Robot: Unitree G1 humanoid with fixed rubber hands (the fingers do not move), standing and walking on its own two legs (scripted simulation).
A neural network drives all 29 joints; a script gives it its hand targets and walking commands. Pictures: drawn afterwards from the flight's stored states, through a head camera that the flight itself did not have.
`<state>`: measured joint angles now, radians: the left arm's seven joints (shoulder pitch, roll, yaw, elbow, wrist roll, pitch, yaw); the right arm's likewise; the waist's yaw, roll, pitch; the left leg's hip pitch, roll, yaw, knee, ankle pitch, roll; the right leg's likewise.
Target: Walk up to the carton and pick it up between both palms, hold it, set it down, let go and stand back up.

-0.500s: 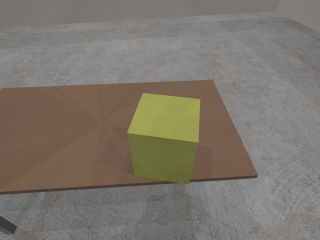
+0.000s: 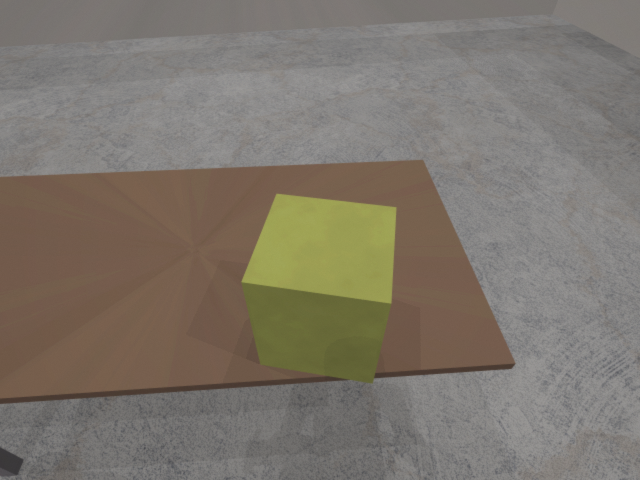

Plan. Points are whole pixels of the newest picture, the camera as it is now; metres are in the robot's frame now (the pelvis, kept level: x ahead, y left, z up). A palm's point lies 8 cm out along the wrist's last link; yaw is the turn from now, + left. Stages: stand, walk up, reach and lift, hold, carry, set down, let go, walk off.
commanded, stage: stand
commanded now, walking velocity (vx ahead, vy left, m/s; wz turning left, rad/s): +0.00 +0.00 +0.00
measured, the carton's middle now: (325, 289) +0.46 +0.00 -0.08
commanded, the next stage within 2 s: none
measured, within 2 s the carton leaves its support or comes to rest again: neither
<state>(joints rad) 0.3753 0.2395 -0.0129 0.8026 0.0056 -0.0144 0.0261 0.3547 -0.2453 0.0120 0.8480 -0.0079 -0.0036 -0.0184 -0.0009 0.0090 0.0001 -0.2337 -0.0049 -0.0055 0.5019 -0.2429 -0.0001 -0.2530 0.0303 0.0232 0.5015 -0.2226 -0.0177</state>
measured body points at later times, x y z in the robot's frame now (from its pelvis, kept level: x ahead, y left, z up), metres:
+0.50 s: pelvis +0.02 +0.00 +0.00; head +0.02 -0.01 +0.45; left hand +0.06 +0.25 -0.13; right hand +0.06 -0.26 -0.14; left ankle +0.02 +0.12 -0.74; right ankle +0.03 -0.11 -0.74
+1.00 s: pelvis +0.02 +0.00 +0.00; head +0.01 -0.01 +0.45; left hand +0.04 +0.25 -0.14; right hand +0.03 -0.25 -0.15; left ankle +0.02 +0.12 -0.74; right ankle +0.03 -0.11 -0.74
